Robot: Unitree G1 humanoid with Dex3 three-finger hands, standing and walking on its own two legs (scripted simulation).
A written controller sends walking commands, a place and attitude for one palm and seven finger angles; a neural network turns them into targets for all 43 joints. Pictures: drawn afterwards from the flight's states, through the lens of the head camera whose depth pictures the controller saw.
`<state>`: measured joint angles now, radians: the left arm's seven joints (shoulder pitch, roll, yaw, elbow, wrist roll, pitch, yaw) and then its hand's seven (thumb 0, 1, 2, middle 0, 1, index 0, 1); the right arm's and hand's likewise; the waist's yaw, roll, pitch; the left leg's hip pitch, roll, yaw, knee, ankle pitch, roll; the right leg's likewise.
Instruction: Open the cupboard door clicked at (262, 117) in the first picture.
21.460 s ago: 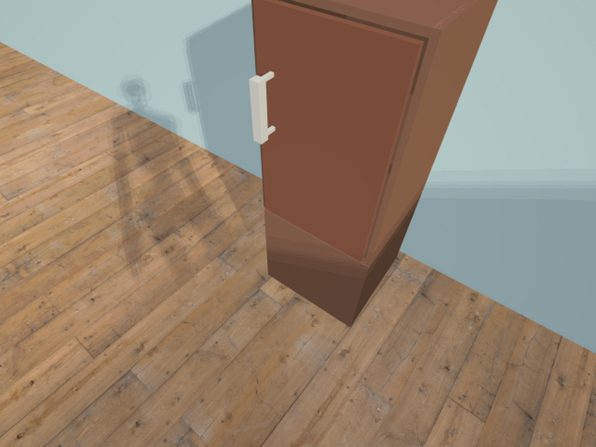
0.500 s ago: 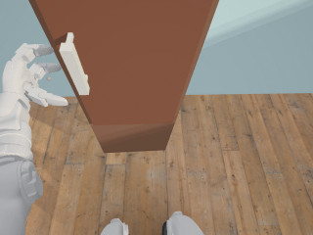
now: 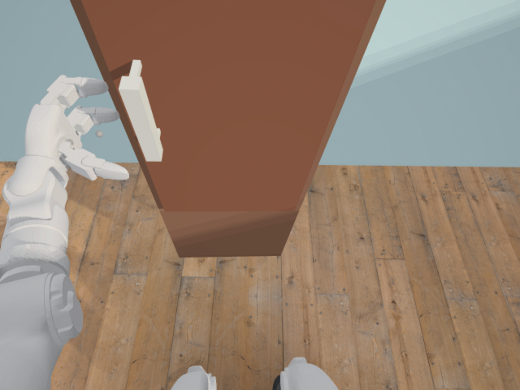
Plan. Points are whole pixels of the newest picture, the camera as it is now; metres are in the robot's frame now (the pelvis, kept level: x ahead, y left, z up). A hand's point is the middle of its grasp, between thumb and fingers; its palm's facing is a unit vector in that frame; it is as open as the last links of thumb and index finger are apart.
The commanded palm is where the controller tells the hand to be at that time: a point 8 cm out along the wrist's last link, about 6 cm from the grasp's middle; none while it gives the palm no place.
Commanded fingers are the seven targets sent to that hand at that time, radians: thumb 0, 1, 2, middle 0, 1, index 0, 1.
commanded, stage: slide the fingers in behind the handle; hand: left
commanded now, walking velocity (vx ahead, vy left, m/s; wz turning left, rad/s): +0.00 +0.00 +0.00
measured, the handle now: (146, 114) +0.51 +0.16 +0.09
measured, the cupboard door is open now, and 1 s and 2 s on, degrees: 0 0 0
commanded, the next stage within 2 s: close the thumb around the handle in 1.68 s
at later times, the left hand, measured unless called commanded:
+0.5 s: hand (119, 138) +0.46 +0.19 +0.09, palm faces -0.01 -1.00 -0.02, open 14.0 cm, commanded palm +0.44 +0.24 +0.09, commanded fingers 0.00 -0.50 0.30 -0.30 -1.20 -0.30 -1.20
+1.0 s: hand (140, 138) +0.46 +0.16 +0.09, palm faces +0.00 -1.00 -0.01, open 14.0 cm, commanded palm +0.43 +0.21 +0.09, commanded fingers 0.00 -0.50 0.30 -0.30 -1.20 -0.30 -1.20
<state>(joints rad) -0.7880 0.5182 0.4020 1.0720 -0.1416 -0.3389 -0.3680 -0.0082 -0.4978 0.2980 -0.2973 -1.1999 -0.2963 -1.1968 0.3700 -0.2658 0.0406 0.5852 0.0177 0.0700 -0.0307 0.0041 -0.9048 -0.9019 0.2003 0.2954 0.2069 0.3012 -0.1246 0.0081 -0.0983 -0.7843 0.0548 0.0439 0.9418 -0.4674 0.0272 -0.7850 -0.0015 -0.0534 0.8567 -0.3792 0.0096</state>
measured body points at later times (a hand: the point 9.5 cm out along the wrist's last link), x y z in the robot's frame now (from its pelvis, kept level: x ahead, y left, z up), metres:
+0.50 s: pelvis -0.01 -0.01 +0.00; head +0.09 +0.01 +0.44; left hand +0.46 +0.25 +0.09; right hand +0.03 -0.27 -0.11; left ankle -0.01 +0.10 -0.69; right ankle +0.01 -0.13 -0.69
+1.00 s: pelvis -0.01 -0.02 +0.00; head +0.08 +0.00 +0.44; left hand +0.46 +0.22 +0.09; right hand +0.03 -0.28 -0.11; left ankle -0.01 +0.10 -0.69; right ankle +0.01 -0.13 -0.69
